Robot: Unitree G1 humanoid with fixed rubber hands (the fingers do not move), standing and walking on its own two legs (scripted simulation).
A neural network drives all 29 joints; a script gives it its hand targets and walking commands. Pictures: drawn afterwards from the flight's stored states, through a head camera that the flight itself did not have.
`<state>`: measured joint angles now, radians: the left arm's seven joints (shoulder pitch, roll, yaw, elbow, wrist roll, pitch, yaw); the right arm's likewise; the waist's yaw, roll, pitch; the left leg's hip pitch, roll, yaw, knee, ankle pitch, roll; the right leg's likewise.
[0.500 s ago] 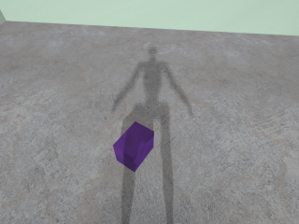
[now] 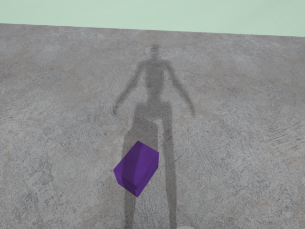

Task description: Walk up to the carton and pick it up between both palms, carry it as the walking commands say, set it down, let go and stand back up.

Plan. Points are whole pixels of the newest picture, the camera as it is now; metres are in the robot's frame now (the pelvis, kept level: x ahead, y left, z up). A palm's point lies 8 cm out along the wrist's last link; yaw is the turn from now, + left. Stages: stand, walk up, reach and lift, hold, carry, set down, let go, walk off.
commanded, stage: walk up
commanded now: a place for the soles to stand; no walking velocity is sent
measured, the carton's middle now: (137, 168) +0.60 +0.07 -0.64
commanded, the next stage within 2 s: none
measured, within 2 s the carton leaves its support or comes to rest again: neither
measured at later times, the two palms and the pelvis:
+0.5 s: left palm out of the picture +0.17 +0.31 -0.10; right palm (260, 207) +0.20 -0.31 -0.09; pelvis +0.08 +0.00 +0.01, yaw +1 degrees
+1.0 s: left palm (32, 219) +0.20 +0.31 -0.07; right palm (256, 207) +0.20 -0.29 -0.07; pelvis +0.10 +0.01 +0.04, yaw +1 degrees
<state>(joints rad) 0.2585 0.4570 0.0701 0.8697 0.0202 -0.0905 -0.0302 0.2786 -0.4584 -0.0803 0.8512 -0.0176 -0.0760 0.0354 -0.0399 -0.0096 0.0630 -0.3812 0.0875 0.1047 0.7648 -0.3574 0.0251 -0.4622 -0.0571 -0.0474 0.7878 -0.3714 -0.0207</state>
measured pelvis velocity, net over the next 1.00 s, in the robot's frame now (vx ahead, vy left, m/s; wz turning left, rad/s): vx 0.10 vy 0.01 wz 0.03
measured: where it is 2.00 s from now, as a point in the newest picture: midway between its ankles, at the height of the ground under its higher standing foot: outside the picture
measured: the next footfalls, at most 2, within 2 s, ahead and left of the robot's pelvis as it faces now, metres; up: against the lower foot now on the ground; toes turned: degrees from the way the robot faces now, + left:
left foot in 0.24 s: +0.15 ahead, +0.14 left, +0.00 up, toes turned +5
left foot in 1.46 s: +0.26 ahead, +0.25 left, +0.00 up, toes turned -7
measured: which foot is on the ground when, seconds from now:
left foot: down 0.00-0.02, up 0.04-0.22, down 0.24-1.00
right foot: down 0.00-1.00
